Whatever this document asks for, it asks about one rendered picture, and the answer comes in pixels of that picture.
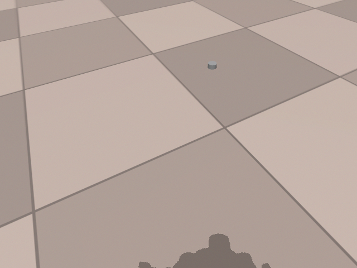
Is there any tin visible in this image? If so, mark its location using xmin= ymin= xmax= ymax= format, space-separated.
xmin=208 ymin=61 xmax=217 ymax=70

